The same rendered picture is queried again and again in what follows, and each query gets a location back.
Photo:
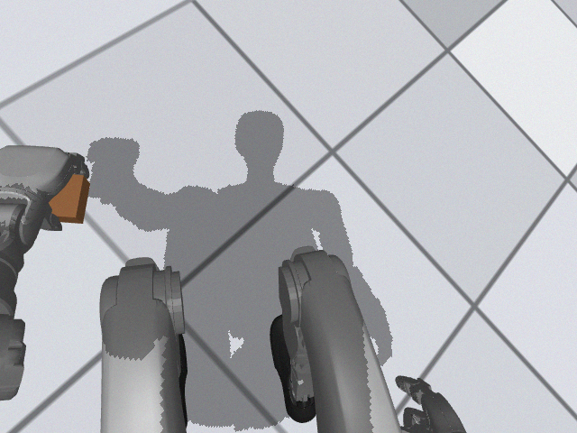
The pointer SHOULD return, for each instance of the right robot hand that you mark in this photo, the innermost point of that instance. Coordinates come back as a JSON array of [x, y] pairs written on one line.
[[437, 416]]

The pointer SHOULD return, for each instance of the left robot arm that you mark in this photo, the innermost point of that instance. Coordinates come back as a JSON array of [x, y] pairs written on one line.
[[21, 216]]

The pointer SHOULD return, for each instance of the right robot foot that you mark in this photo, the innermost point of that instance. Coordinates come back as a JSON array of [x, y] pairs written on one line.
[[299, 411]]

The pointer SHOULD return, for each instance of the small box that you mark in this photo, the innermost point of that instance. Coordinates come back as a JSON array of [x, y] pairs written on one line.
[[70, 204]]

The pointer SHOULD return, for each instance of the left robot hand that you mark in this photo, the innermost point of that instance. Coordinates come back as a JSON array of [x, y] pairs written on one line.
[[43, 171]]

